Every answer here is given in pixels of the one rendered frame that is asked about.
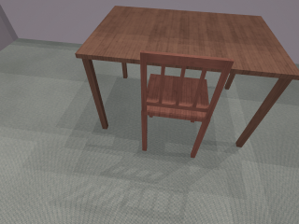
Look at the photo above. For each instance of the chair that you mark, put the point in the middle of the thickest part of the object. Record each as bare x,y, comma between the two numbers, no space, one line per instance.
179,97

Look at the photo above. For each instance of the table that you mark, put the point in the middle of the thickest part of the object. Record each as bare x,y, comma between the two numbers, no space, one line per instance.
247,39

